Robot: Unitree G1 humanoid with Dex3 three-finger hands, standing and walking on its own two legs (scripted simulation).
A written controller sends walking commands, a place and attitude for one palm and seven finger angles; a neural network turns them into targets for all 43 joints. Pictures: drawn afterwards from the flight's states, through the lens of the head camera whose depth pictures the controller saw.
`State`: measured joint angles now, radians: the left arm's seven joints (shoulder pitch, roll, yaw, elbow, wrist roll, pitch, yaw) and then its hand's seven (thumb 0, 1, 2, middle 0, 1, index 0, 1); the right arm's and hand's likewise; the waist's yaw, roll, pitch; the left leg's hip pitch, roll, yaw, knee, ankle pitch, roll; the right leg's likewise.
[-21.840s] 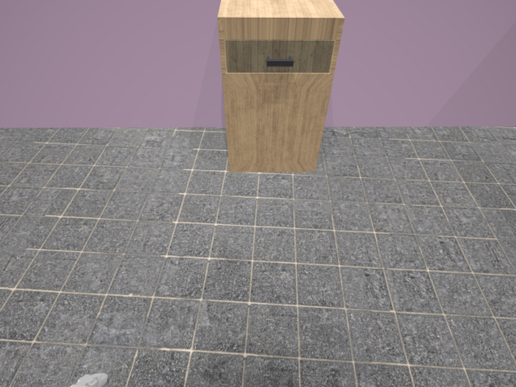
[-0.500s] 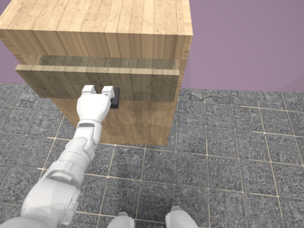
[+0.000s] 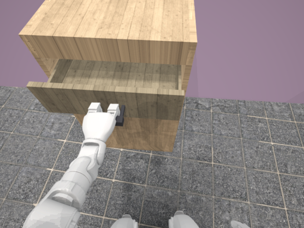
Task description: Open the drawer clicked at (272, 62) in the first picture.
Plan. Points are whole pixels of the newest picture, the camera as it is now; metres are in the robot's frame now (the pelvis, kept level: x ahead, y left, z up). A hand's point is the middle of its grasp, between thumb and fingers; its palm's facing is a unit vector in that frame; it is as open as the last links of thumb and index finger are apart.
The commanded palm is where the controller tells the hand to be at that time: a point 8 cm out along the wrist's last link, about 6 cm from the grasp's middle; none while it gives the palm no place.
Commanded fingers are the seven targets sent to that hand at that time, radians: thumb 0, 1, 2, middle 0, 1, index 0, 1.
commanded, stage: pull the drawer open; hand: left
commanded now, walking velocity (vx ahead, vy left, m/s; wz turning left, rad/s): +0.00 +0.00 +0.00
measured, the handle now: (106, 113) +0.45 +0.15 -0.02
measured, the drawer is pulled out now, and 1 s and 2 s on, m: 0.12 0.23 0.30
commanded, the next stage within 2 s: open the thumb to release the handle in 1.72 s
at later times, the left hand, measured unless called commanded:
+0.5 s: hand (101, 149) +0.34 +0.15 -0.04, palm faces -0.01 -0.05 -1.00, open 5.5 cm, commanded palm +0.30 +0.16 +0.01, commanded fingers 0.00 0.90 0.90 -0.40 -1.35 -0.40 -1.35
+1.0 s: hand (96, 169) +0.28 +0.16 -0.04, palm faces +0.01 -0.09 -1.00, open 5.6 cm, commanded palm +0.24 +0.17 +0.01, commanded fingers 0.00 0.90 0.90 -0.40 -1.35 -0.40 -1.35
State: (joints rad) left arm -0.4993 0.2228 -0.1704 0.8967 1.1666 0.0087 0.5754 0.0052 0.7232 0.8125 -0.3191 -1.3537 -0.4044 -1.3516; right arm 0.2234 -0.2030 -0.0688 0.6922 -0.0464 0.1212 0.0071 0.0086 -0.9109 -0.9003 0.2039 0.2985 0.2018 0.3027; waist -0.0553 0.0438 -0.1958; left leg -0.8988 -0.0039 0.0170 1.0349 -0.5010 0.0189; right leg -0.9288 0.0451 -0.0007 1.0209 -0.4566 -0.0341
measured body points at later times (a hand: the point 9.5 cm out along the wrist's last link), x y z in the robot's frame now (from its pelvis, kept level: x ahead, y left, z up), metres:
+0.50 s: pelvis +0.00 -0.01 +0.00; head +0.07 -0.02 +0.45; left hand +0.34 +0.15 +0.01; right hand +0.12 -0.26 -0.13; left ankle -0.01 +0.11 -0.67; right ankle +0.01 -0.10 -0.67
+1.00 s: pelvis +0.00 -0.01 +0.00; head +0.06 -0.03 +0.45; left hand +0.28 +0.16 +0.01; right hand +0.17 -0.25 -0.12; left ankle -0.01 +0.11 -0.67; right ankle +0.01 -0.10 -0.67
